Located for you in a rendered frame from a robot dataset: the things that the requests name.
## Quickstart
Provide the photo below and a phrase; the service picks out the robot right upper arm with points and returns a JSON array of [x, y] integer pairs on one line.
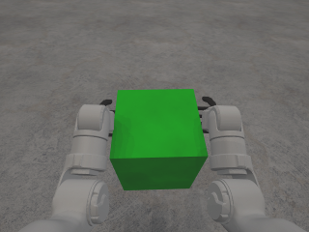
[[239, 206]]

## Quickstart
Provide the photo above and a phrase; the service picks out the right robot forearm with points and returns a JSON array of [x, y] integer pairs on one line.
[[228, 150]]

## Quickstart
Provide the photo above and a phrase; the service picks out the right robot hand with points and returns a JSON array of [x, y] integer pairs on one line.
[[211, 102]]

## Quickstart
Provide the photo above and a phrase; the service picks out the carton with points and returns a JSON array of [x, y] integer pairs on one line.
[[158, 140]]

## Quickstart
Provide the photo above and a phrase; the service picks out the robot left upper arm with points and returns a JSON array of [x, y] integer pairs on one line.
[[78, 206]]

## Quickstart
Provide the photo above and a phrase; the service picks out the left robot forearm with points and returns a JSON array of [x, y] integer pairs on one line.
[[89, 142]]

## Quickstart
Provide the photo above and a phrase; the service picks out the left robot hand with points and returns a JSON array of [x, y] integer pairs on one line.
[[107, 102]]

